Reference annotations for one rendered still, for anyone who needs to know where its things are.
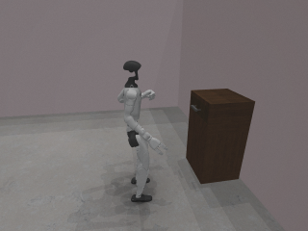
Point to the robot left hand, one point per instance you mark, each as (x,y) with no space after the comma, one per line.
(149,94)

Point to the cabinet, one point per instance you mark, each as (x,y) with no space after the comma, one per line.
(215,150)

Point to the drawer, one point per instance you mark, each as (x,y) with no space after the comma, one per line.
(200,106)

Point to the right robot upper arm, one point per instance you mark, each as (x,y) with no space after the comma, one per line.
(131,97)

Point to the robot torso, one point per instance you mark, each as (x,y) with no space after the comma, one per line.
(137,108)

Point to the handle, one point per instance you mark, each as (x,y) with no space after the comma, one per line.
(194,107)

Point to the left robot upper arm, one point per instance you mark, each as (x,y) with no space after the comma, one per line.
(120,98)

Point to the robot right hand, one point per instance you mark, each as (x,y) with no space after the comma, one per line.
(154,143)

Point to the robot right forearm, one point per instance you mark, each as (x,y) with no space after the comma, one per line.
(135,126)

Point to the left robot foot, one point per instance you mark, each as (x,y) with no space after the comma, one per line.
(134,181)

